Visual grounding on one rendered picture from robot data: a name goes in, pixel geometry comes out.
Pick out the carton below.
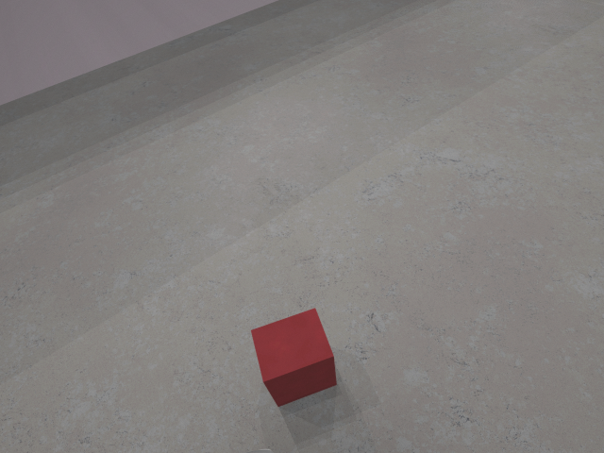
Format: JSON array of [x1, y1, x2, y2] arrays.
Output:
[[251, 308, 337, 407]]

